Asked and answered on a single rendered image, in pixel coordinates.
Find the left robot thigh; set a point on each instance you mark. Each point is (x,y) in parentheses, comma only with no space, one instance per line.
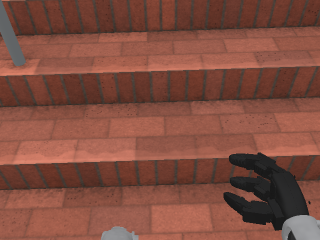
(119,234)

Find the right robot forearm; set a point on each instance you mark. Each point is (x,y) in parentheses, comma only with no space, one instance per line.
(300,227)

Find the robot right hand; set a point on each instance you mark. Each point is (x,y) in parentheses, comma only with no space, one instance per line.
(283,195)

